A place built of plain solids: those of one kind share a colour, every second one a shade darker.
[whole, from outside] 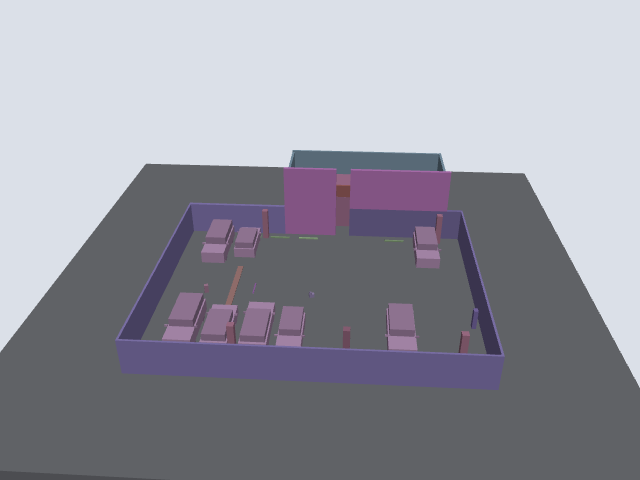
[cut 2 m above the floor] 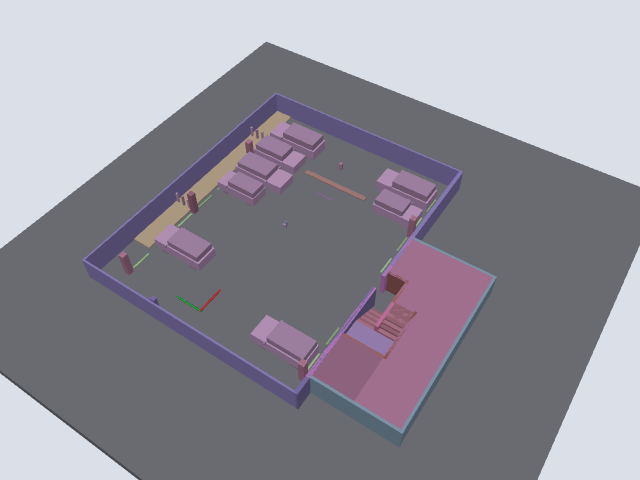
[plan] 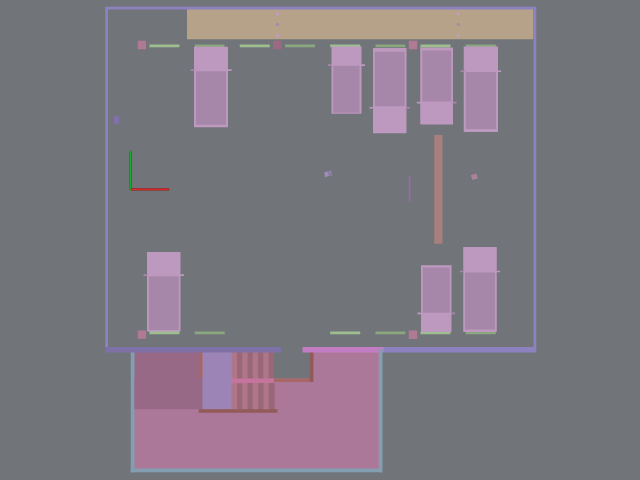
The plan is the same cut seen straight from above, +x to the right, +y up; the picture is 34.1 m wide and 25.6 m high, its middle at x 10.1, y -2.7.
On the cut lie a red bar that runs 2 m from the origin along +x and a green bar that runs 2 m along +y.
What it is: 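The pedestrian entrance of an underground car park of the 2000s; a paved forecourt at street level 2.84 m over the deck; an open stair well of 18 risers of 0.158 m and treads of 0.28 m, 1.38 m wide, a U of two flights side by side round a spine wall, with a half landing, along the facade; open to the sky, a plain doorway into the deck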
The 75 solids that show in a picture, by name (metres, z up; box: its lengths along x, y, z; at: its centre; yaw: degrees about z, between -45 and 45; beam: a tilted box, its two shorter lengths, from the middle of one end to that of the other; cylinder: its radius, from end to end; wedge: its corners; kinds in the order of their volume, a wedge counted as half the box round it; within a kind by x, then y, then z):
{
 "paving_1": {"box": [3.64, 1.66, 2.89], "at": [2.01, -10.9, 1.4]},
 "paving_2": {"box": [3.64, 1.39, 2.89], "at": [2.01, -9.39, 1.4]},
 "paving_3": {"box": [13.05, 3.19, 2.89], "at": [6.72, -13.3, 1.4]},
 "paving_4": {"box": [5.6, 1.66, 2.89], "at": [10.44, -10.9, 1.4]},
 "paving_5": {"box": [3.69, 1.39, 2.89], "at": [11.4, -9.39, 1.4]},
 "car_1": {"box": [1.59, 2.87, 0.55], "at": [1.77, -6.06, 1.32]},
 "car_2": {"box": [1.79, 4.23, 0.87], "at": [1.77, -5.46, 0.61]},
 "car_3": {"box": [1.61, 2.86, 0.53], "at": [4.29, 4.88, 1.3]},
 "car_4": {"box": [1.81, 4.3, 0.85], "at": [4.29, 5.46, 0.61]},
 "car_5": {"box": [1.4, 2.51, 0.51], "at": [11.51, 5.33, 1.2]},
 "car_6": {"box": [1.6, 3.6, 0.76], "at": [11.51, 5.83, 0.56]},
 "car_7": {"box": [1.8, 4.55, 0.75], "at": [13.82, 5.27, 0.55]},
 "car_8": {"box": [1.6, 2.91, 0.5], "at": [13.82, 5.89, 1.18]},
 "car_9": {"box": [1.63, 3.56, 0.77], "at": [16.3, -5.83, 0.57]},
 "car_10": {"box": [1.43, 2.41, 0.51], "at": [16.3, -5.37, 1.21]},
 "car_11": {"box": [1.75, 4.11, 0.74], "at": [16.32, 5.51, 0.55]},
 "car_12": {"box": [1.55, 2.72, 0.53], "at": [16.32, 6.04, 1.19]},
 "car_13": {"box": [1.6, 3.05, 0.61], "at": [18.63, -5.95, 1.4]},
 "car_14": {"box": [1.8, 4.55, 0.92], "at": [18.63, -5.34, 0.64]},
 "car_15": {"box": [1.62, 3.05, 0.57], "at": [18.68, 4.73, 1.36]},
 "car_16": {"box": [1.82, 4.56, 0.9], "at": [18.68, 5.34, 0.63]},
 "stair_step_1": {"box": [1.89, 1.4, 1.31], "at": [4.73, -9.39, 0.61]},
 "stair_step_2": {"box": [2.17, 1.4, 1.15], "at": [4.87, -9.39, 0.53]},
 "stair_step_3": {"box": [2.45, 1.4, 1.0], "at": [5.01, -9.39, 0.45]},
 "stair_step_4": {"box": [2.73, 1.4, 0.84], "at": [5.15, -9.39, 0.37]},
 "stair_step_5": {"box": [3.02, 1.4, 0.68], "at": [5.29, -9.39, 0.29]},
 "stair_step_6": {"box": [3.3, 1.4, 0.52], "at": [5.43, -9.39, 0.21]},
 "stair_step_7": {"box": [3.58, 1.4, 0.37], "at": [5.57, -9.39, 0.13]},
 "stair_step_8": {"box": [3.86, 1.4, 0.21], "at": [5.71, -9.39, 0.05]},
 "stair_step_9": {"box": [2.3, 1.4, 1.63], "at": [6.54, -11.03, 0.76]},
 "stair_step_10": {"box": [2.02, 1.4, 1.79], "at": [6.68, -11.03, 0.84]},
 "stair_step_11": {"box": [1.74, 1.4, 1.94], "at": [6.82, -11.03, 0.92]},
 "stair_step_12": {"box": [1.46, 1.4, 2.1], "at": [6.96, -11.03, 1.0]},
 "stair_step_13": {"box": [1.17, 1.4, 2.26], "at": [7.1, -11.03, 1.08]},
 "stair_step_14": {"box": [0.89, 1.4, 2.42], "at": [7.25, -11.03, 1.16]},
 "stair_step_15": {"box": [0.61, 1.4, 2.57], "at": [7.39, -11.03, 1.24]},
 "stair_step_16": {"box": [0.33, 1.4, 2.73], "at": [7.53, -11.03, 1.32]},
 "wall_1": {"box": [0.15, 18.29, 2.64], "at": [-1.27, 0.59, 1.27]},
 "wall_2": {"box": [9.37, 0.3, 2.64], "at": [3.34, -8.55, 1.27]},
 "wall_3": {"box": [22.98, 0.15, 2.64], "at": [10.14, 9.66, 1.27]},
 "wall_4": {"box": [12.46, 0.3, 2.64], "at": [15.4, -8.55, 1.27]},
 "wall_5": {"box": [0.15, 18.29, 2.64], "at": [21.55, 0.59, 1.27]},
 "boundary_1": {"box": [0.2, 6.6, 5.1], "at": [0.1, -11.8, 2.5]},
 "boundary_2": {"box": [13.45, 0.2, 5.08], "at": [6.72, -14.99, 2.49]},
 "boundary_3": {"box": [0.2, 6.6, 4.95], "at": [13.33, -11.8, 2.43]},
 "facade_1": {"box": [8.08, 0.3, 6.13], "at": [3.98, -8.55, 3.02]},
 "facade_2": {"box": [4.32, 0.3, 6.13], "at": [11.33, -8.55, 3.02]},
 "rim_guard_1": {"box": [0.2, 3.22, 3.94], "at": [3.73, -10.31, 1.92]},
 "rim_guard_2": {"box": [4.21, 0.2, 3.94], "at": [5.74, -11.82, 1.92]},
 "rim_guard_3": {"box": [2.11, 0.2, 3.94], "at": [8.7, -10.18, 1.92]},
 "rim_guard_4": {"box": [0.2, 1.58, 3.94], "at": [9.65, -9.49, 1.92]},
 "stair_landing_1": {"box": [1.61, 3.04, 1.47], "at": [4.59, -10.21, 0.69]},
 "walkway_1": {"box": [18.48, 1.59, 0.17], "at": [12.24, 8.79, 0.03]},
 "column_1": {"box": [0.45, 0.45, 2.61], "at": [0.6, -7.75, 1.25]},
 "column_2": {"box": [0.45, 0.45, 2.61], "at": [0.6, 7.7, 1.25]},
 "column_3": {"box": [0.45, 0.45, 2.61], "at": [7.83, 7.7, 1.25]},
 "column_4": {"box": [0.45, 0.45, 2.61], "at": [15.06, -7.75, 1.25]},
 "column_5": {"box": [0.45, 0.45, 2.61], "at": [15.06, 7.7, 1.25]},
 "spine_1": {"box": [2.26, 0.26, 3.94], "at": [6.52, -10.21, 1.92]},
 "wheelstop_1": {"box": [1.6, 0.15, 0.15], "at": [1.8, -7.65, 0.03]},
 "wheelstop_2": {"box": [1.6, 0.15, 0.15], "at": [1.8, 7.65, 0.03]},
 "wheelstop_3": {"box": [1.6, 0.15, 0.15], "at": [4.21, -7.65, 0.03]},
 "wheelstop_4": {"box": [1.6, 0.15, 0.15], "at": [4.21, 7.65, 0.03]},
 "wheelstop_5": {"box": [1.6, 0.15, 0.15], "at": [6.62, 7.65, 0.03]},
 "wheelstop_6": {"box": [1.6, 0.15, 0.15], "at": [9.04, 7.65, 0.03]},
 "wheelstop_7": {"box": [1.6, 0.15, 0.15], "at": [11.45, -7.65, 0.03]},
 "wheelstop_8": {"box": [1.6, 0.15, 0.15], "at": [13.86, -7.65, 0.03]},
 "wheelstop_9": {"box": [1.6, 0.15, 0.15], "at": [13.86, 7.65, 0.03]},
 "wheelstop_10": {"box": [1.6, 0.15, 0.15], "at": [16.27, -7.65, 0.03]},
 "wheelstop_11": {"box": [1.6, 0.15, 0.15], "at": [16.27, 7.65, 0.03]},
 "wheelstop_12": {"box": [1.6, 0.15, 0.15], "at": [18.68, -7.65, 0.03]},
 "wheelstop_13": {"box": [1.6, 0.15, 0.15], "at": [18.68, 7.65, 0.03]},
 "hump_1": {"box": [0.44, 5.8, 0.12], "at": [16.41, 0.0, 0.01]},
 "pay_station_1": {"box": [0.3, 0.4, 1.5], "at": [-0.75, 3.7, 0.7]},
 "cable_cover_1": {"box": [0.11, 1.38, 0.07], "at": [14.88, 0.0, -0.02]}
}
